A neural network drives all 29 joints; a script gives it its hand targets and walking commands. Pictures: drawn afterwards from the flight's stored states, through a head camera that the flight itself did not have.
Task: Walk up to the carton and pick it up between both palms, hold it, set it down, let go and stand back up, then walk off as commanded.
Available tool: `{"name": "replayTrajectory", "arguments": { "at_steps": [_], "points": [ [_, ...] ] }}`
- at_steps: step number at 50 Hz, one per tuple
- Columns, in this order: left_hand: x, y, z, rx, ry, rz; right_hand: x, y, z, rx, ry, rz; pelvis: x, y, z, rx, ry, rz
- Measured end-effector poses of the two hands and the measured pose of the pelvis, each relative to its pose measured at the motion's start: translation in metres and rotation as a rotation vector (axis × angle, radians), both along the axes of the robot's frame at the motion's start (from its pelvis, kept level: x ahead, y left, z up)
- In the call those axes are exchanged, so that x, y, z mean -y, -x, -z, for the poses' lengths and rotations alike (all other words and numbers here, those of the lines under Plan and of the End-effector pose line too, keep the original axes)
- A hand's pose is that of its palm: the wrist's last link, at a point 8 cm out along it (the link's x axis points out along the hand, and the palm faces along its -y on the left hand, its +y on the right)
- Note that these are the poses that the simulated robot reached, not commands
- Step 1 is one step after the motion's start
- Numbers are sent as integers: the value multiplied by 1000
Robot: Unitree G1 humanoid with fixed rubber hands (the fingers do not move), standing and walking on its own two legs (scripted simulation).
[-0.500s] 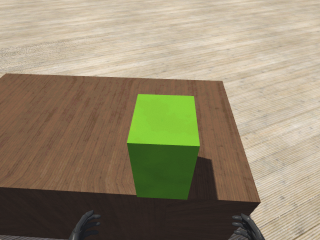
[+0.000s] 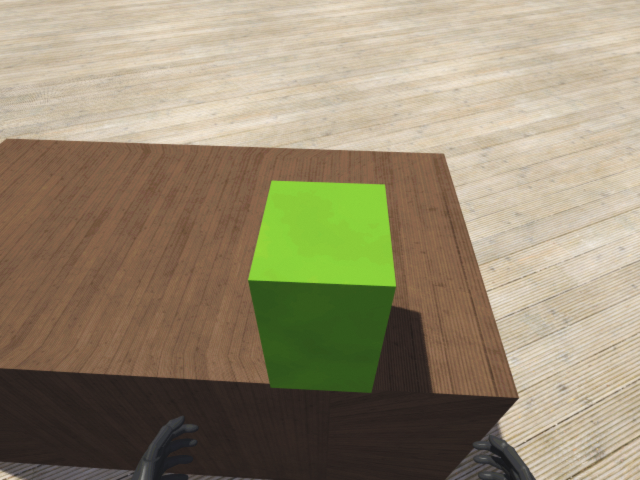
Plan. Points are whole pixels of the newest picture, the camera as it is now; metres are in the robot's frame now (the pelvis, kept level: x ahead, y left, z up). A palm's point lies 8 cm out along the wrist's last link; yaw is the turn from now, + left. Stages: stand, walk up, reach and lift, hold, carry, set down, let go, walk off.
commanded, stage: stand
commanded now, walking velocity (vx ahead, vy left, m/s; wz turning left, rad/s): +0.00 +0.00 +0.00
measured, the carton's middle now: (324, 292) +0.40 +0.02 +0.00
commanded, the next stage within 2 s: walk off in 1.02 s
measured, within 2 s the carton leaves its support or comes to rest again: neither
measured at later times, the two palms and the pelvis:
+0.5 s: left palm out of the picture +0.08 +0.29 -0.10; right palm out of the picture +0.09 -0.28 -0.10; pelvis -0.02 +0.00 +0.00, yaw +1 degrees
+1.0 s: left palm out of the picture +0.04 +0.30 -0.11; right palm out of the picture +0.07 -0.29 -0.11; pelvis -0.03 +0.00 +0.00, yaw +2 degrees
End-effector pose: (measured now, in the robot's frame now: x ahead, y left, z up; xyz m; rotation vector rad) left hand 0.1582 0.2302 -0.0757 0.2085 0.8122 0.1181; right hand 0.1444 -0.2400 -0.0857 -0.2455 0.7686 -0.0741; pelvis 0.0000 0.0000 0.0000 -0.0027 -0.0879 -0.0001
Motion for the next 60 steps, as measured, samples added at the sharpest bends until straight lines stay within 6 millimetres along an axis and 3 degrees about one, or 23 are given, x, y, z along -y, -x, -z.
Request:
{"name": "replayTrajectory", "arguments": {
  "at_steps": [6, 11, 17, 26, 41, 50, 60],
  "points": [
    [-47, 26, 3, -26, -104, -50, 38, 25, 9, -155, 96, 50, 2, 3, 3, -35, 1, -9],
    [-66, 50, 11, -95, -133, -61, 53, 36, 9, -200, 125, 71, 1, 5, 4, -40, 3, -11],
    [-66, 68, 19, -161, -126, -41, 54, 42, 12, -223, 126, 80, -3, 9, 4, -33, 3, -17],
    [-62, 78, 25, -188, -108, -35, 43, 56, 18, -271, 108, 64, -4, 16, 2, -26, 1, -17],
    [-77, 113, 29, -308, -131, -65, 46, 78, 25, -356, 111, 80, -6, 26, -2, -26, 1, -28],
    [-73, 119, 32, -333, -121, -84, 51, 78, 23, -367, 121, 86, -5, 27, -4, -24, 1, -34],
    [-74, 113, 29, -325, -126, -94, 49, 73, 25, -372, 112, 81, -3, 25, -5, -28, 2, -35]
  ]
}}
